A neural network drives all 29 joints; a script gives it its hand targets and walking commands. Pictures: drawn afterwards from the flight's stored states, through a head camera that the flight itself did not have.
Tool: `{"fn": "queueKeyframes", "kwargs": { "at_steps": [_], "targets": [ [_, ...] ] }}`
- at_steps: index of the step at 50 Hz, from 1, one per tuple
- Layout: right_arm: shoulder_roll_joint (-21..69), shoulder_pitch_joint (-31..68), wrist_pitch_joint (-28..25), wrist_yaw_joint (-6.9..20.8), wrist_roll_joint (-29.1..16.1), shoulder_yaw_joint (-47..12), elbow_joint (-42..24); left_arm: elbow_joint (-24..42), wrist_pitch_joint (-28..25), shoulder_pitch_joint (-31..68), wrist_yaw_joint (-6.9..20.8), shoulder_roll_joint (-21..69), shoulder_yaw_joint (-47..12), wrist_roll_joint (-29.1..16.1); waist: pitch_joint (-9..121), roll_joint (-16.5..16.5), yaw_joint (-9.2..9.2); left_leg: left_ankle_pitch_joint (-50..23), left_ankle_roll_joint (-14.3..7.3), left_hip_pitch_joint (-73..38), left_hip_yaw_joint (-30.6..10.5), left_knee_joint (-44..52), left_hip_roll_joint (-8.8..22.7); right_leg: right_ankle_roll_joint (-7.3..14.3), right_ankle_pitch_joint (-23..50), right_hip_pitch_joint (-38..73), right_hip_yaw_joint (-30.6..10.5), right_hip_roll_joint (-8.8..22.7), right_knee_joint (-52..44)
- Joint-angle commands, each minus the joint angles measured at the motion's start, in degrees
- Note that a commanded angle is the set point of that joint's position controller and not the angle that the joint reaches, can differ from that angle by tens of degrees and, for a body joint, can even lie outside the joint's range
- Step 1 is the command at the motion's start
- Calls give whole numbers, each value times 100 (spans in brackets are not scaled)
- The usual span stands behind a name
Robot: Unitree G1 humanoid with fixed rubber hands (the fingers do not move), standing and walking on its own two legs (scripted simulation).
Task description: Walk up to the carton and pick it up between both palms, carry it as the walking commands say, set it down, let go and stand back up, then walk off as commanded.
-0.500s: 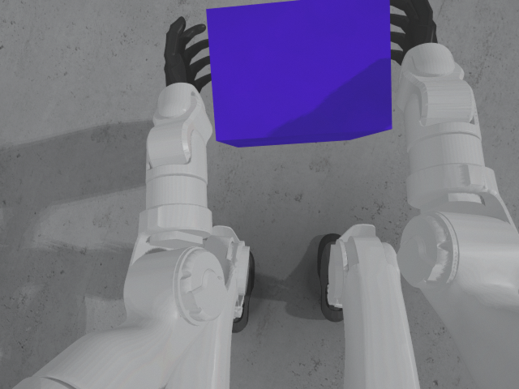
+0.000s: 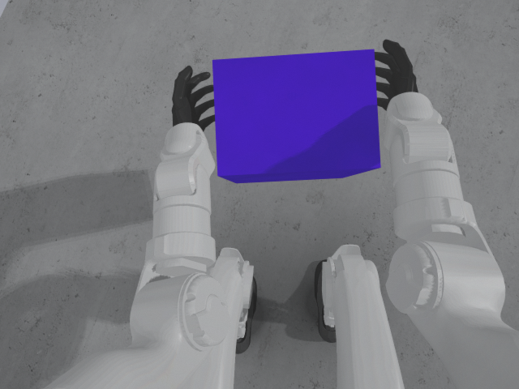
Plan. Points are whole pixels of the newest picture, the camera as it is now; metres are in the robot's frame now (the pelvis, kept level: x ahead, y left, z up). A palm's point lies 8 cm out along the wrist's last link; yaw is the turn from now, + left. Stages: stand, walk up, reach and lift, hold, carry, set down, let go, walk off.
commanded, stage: reach and lift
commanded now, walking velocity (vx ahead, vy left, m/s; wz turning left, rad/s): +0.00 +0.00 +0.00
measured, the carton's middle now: (290, 130) +0.49 -0.03 -0.14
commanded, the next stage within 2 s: none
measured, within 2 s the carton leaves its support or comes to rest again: neither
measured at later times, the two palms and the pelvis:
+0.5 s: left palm (165, 119) +0.46 +0.12 +0.01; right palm (418, 88) +0.48 -0.17 +0.00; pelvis +0.02 +0.00 +0.06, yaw -1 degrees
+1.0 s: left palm (129, 116) +0.44 +0.13 +0.08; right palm (444, 77) +0.46 -0.16 +0.07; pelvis +0.03 +0.00 +0.12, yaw -2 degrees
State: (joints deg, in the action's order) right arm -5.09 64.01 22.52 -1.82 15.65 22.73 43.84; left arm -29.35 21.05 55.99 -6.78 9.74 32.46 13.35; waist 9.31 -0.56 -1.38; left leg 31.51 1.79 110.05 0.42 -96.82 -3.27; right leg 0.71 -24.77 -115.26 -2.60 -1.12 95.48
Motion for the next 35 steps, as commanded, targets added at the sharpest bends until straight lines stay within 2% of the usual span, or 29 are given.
{"fn": "queueKeyframes", "kwargs": {
  "at_steps": [1, 35],
  "targets": [
    [5949, 2832, -118, 1655, -958, -2481, 273, -546, 35, 3887, 1604, 5147, -3323, -924, 5623, 581, 13, -1194, -3, -2006, 361, 1092, -707, -61, 1219, 4534, 256, -649, -927],
    [6642, 1477, -242, 1590, -793, -2812, 54, -504, -55, 2420, 1817, 5599, -3689, -819, 5012, 533, -76, -1547, -37, -3435, 126, 2563, -641, -69, 1473, 6028, 40, -666, -2392]
  ]
}}
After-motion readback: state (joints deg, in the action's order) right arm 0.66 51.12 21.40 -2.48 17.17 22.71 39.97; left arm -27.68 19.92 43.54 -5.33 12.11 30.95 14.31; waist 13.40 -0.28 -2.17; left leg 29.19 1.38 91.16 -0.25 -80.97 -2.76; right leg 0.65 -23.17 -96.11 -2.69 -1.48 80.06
